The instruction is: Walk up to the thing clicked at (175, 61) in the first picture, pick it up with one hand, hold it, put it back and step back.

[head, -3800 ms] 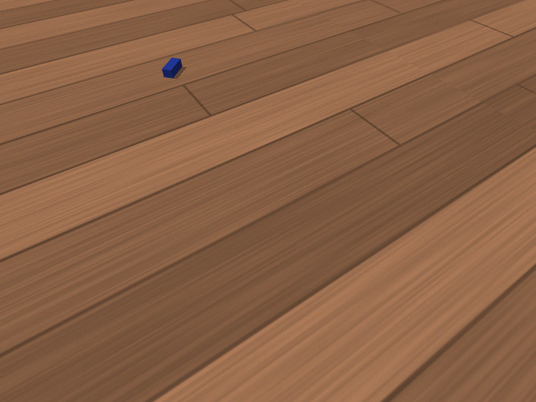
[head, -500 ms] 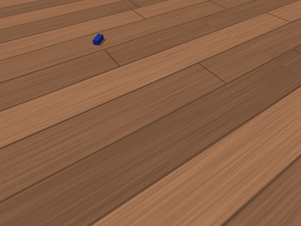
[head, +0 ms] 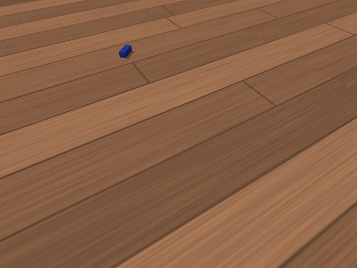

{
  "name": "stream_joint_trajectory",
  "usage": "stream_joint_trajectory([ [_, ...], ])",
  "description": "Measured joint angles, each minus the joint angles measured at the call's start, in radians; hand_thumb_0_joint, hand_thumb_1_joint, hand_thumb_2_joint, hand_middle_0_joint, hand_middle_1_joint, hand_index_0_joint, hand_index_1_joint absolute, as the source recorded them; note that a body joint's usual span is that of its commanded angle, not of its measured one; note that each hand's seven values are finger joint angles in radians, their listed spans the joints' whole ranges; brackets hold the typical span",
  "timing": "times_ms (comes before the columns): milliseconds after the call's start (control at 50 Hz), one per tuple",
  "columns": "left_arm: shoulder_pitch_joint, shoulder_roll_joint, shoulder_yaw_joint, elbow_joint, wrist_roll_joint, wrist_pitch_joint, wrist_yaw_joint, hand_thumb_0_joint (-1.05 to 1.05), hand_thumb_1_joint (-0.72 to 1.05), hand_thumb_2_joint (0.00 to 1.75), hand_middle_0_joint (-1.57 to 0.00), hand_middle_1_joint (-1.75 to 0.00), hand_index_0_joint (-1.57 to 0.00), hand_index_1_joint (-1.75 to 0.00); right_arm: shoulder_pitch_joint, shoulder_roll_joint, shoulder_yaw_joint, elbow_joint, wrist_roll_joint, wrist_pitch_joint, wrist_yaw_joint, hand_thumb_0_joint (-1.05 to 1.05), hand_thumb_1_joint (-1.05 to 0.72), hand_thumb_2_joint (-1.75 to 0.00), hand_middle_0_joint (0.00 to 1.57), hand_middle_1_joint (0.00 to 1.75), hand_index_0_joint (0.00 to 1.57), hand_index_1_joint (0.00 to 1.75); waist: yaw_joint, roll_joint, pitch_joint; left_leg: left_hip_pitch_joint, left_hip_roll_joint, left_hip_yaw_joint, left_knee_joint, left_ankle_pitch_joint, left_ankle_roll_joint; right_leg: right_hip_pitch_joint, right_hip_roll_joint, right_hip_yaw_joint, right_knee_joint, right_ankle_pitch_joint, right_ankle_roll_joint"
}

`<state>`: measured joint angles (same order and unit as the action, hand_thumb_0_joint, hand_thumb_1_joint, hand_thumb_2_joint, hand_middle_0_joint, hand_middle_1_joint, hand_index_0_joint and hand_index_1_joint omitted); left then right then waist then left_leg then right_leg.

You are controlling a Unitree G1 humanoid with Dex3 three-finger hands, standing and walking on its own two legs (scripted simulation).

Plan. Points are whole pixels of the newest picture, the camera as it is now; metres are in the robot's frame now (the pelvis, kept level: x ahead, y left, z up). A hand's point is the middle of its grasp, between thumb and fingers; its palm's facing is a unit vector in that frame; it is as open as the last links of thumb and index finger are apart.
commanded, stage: walk up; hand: left
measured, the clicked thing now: (125, 51) +2.33 +0.65 -0.75
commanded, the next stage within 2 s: none
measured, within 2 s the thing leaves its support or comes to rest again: neither
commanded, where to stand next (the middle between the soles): +1.90 +0.33 m, yaw +10 degrees
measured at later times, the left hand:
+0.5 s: hand (38, 224) +0.26 +0.42 -0.15, palm faces +0.07 -0.95 -0.30, open 7.4 cm
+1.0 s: hand (71, 142) +0.54 +0.41 -0.14, palm faces +0.21 -0.91 -0.35, open 7.4 cm
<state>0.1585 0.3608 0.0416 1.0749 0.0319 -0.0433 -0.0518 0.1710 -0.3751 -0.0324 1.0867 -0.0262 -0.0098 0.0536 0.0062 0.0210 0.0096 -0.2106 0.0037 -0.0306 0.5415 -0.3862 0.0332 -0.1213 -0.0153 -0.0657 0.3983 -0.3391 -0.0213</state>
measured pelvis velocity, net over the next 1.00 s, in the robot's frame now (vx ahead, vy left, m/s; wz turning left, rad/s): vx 0.52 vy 0.14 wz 0.19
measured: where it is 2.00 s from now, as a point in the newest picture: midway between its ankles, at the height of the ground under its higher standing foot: (148, 138)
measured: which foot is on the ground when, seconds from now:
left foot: up 0.00-0.28, down 0.30-0.82, up 0.84-1.00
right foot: down 0.00-0.30, up 0.32-0.76, down 0.78-1.00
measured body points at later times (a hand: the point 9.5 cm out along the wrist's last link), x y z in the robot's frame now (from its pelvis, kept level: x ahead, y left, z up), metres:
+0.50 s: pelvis +0.19 +0.13 +0.00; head +0.18 +0.16 +0.44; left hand +0.26 +0.47 -0.13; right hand +0.26 -0.19 -0.10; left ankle +0.17 +0.24 -0.75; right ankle +0.23 -0.02 -0.67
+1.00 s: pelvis +0.52 +0.14 -0.01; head +0.54 +0.13 +0.44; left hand +0.53 +0.46 -0.11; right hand +0.70 -0.16 -0.12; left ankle +0.50 +0.28 -0.67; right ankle +0.56 +0.02 -0.75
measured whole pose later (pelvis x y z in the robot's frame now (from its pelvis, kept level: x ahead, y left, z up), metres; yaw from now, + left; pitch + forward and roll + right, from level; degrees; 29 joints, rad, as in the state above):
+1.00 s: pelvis +0.52 +0.14 -0.01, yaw +11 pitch -3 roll -1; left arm 0.23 0.37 0.05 0.93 0.00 -0.10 -0.07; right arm 0.20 -0.45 -0.06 0.91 0.01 -0.08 0.06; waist 0.05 0.06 0.07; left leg -0.48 0.05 -0.03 1.10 -0.29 0.04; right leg -0.19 -0.05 -0.13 0.48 -0.24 -0.01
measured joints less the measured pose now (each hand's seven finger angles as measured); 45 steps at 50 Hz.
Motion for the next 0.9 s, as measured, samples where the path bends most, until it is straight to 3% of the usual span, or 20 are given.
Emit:
stream_joint_trajectory([
  [40,0.018,0.016,0.015,-0.029,0.004,-0.018,-0.004,0.01,0.90,0.89,-0.20,-0.30,-0.21,-0.30,0.015,-0.016,-0.014,-0.005,-0.010,0.009,0.015,0.00,-0.90,-0.90,0.20,0.30,0.21,0.30,0.017,-0.011,-0.015,-0.096,0.005,0.030,0.177,-0.004,-0.009,0.008,-0.017,-0.015,-0.013,0.020,-0.011],
  [100,0.047,0.043,0.027,-0.049,0.007,-0.036,-0.002,0.01,0.90,0.89,-0.20,-0.30,-0.21,-0.30,0.011,-0.052,-0.034,-0.022,-0.007,0.002,0.039,0.00,-0.90,-0.90,0.20,0.30,0.21,0.30,0.039,-0.015,-0.006,-0.198,0.036,0.034,0.287,0.011,-0.023,0.053,-0.040,-0.025,-0.058,0.056,-0.013],
  [180,0.083,0.093,0.036,-0.045,0.014,-0.029,-0.009,0.01,0.90,0.89,-0.20,-0.30,-0.21,-0.30,0.003,-0.095,-0.059,-0.058,0.001,0.000,0.069,0.01,-0.90,-0.90,0.20,0.30,0.21,0.30,0.039,-0.014,-0.002,-0.268,0.100,0.025,0.225,0.056,-0.039,0.125,-0.069,-0.058,-0.078,0.036,0.016],
  [260,0.105,0.151,0.047,-0.034,0.015,-0.015,-0.019,0.01,0.90,0.89,-0.20,-0.30,-0.21,-0.30,0.012,-0.110,-0.075,-0.082,0.007,-0.007,0.083,0.00,-0.90,-0.90,0.20,0.30,0.21,0.30,0.043,-0.038,-0.029,-0.236,0.131,0.058,0.110,0.170,-0.048,0.170,-0.113,-0.076,-0.018,-0.059,0.037],
  [300,0.108,0.171,0.052,-0.026,0.015,-0.006,-0.019,0.01,0.90,0.89,-0.20,-0.30,-0.21,-0.30,0.021,-0.114,-0.082,-0.091,0.008,-0.023,0.078,0.00,-0.90,-0.90,0.20,0.30,0.21,0.30,0.034,-0.059,-0.045,-0.200,0.111,0.088,0.100,0.185,-0.052,0.160,-0.155,-0.075,0.086,-0.146,0.013],
  [320,0.103,0.181,0.054,-0.021,0.014,0.000,-0.016,0.01,0.90,0.89,-0.20,-0.30,-0.20,-0.30,0.013,-0.104,-0.085,-0.093,0.006,-0.033,0.070,0.00,-0.90,-0.90,0.20,0.30,0.21,0.30,0.026,-0.090,-0.035,-0.199,0.083,0.109,0.144,0.149,-0.050,0.121,-0.191,-0.043,0.208,-0.168,-0.016],
  [340,0.096,0.179,0.052,-0.018,0.010,0.008,-0.013,0.01,0.90,0.89,-0.20,-0.30,-0.20,-0.30,0.009,-0.096,-0.085,-0.102,0.004,-0.046,0.060,0.00,-0.90,-0.90,0.20,0.30,0.21,0.30,0.016,-0.101,-0.024,-0.197,0.071,0.122,0.183,0.110,-0.044,0.054,-0.189,0.013,0.377,-0.180,-0.028],
  [380,0.076,0.163,0.032,-0.018,0.002,0.018,-0.012,0.01,0.90,0.90,-0.20,-0.30,-0.20,-0.30,0.022,-0.073,-0.075,-0.117,0.019,-0.061,0.048,0.00,-0.90,-0.90,0.20,0.30,0.21,0.30,-0.010,-0.089,-0.008,-0.161,0.069,0.120,0.185,0.072,-0.031,-0.083,-0.115,0.076,0.653,-0.160,-0.043],
  [420,0.048,0.148,0.014,-0.026,-0.013,0.012,-0.022,0.02,0.90,0.90,-0.20,-0.30,-0.20,-0.30,0.051,-0.043,-0.058,-0.111,0.023,-0.066,0.038,0.00,-0.90,-0.90,0.20,0.30,0.21,0.30,-0.024,-0.093,0.001,-0.086,0.058,0.121,0.099,0.086,-0.025,-0.206,-0.076,0.076,0.765,-0.071,-0.042],
  [480,0.012,0.123,0.007,-0.060,-0.036,-0.001,-0.046,0.01,0.90,0.90,-0.20,-0.30,-0.20,-0.30,0.109,-0.016,-0.035,-0.094,0.028,-0.073,0.030,0.00,-0.90,-0.90,0.20,0.30,0.21,0.30,-0.034,-0.104,0.011,0.036,0.028,0.120,-0.053,0.120,-0.025,-0.340,-0.082,0.055,0.703,0.066,-0.021],
  [580,-0.005,0.096,0.010,-0.101,-0.028,0.005,-0.072,0.01,0.90,0.89,-0.20,-0.30,-0.20,-0.30,0.185,-0.004,-0.029,-0.075,0.028,-0.080,0.023,0.00,-0.90,-0.90,0.21,0.30,0.21,0.30,-0.037,-0.095,0.021,0.200,-0.005,0.117,-0.205,0.107,-0.012,-0.459,-0.110,0.050,0.506,0.196,0.020],
  [640,-0.015,0.091,0.013,-0.104,-0.020,0.018,-0.078,0.01,0.90,0.89,-0.20,-0.30,-0.20,-0.30,0.216,-0.006,-0.031,-0.077,0.028,-0.089,0.022,0.00,-0.89,-0.90,0.21,0.30,0.21,0.30,-0.042,-0.081,0.023,0.280,-0.013,0.107,-0.264,0.079,-0.019,-0.473,-0.122,0.047,0.360,0.256,0.018],
  [720,-0.042,0.085,0.017,-0.107,-0.019,0.018,-0.075,0.01,0.90,0.90,-0.20,-0.30,-0.20,-0.30,0.236,-0.021,-0.036,-0.089,0.024,-0.088,0.016,0.00,-0.89,-0.90,0.21,0.30,0.21,0.30,-0.047,-0.052,0.028,0.360,-0.002,0.090,-0.285,0.004,-0.043,-0.435,-0.112,0.027,0.181,0.308,-0.006],
  [780,-0.056,0.075,0.029,-0.114,-0.021,0.006,-0.065,0.01,0.90,0.90,-0.20,-0.30,-0.20,-0.30,0.238,-0.042,-0.045,-0.097,0.014,-0.077,0.006,0.00,-0.89,-0.90,0.21,0.30,0.21,0.30,-0.043,-0.011,0.022,0.373,0.039,0.081,-0.176,-0.120,-0.055,-0.373,-0.069,-0.011,0.145,0.290,-0.017],
  [820,-0.069,0.044,0.039,-0.122,-0.017,-0.012,-0.051,0.01,0.90,0.90,-0.20,-0.30,-0.20,-0.30,0.200,-0.056,-0.050,-0.096,0.011,-0.061,-0.006,0.00,-0.90,-0.90,0.21,0.30,0.21,0.30,-0.029,0.051,0.048,0.289,0.103,0.060,0.105,-0.148,-0.016,-0.361,-0.024,-0.046,0.230,0.212,-0.003],
  [860,-0.062,0.027,0.037,-0.144,-0.020,-0.032,-0.042,0.01,0.90,0.89,-0.20,-0.30,-0.20,-0.30,0.166,-0.050,-0.041,-0.109,0.020,-0.058,-0.014,0.01,-0.90,-0.90,0.20,0.30,0.21,0.30,-0.015,0.040,0.063,0.137,0.065,0.012,0.432,-0.111,0.002,-0.332,-0.039,-0.051,0.273,0.140,-0.001],
  [900,-0.041,0.006,0.027,-0.156,-0.028,-0.042,-0.032,0.01,0.90,0.89,-0.20,-0.30,-0.20,-0.30,0.128,-0.055,-0.031,-0.117,0.029,-0.065,-0.013,0.01,-0.90,-0.90,0.20,0.30,0.21,0.30,0.002,0.034,0.071,-0.013,0.034,0.007,0.629,-0.044,0.011,-0.259,-0.053,-0.059,0.234,0.116,-0.003],
])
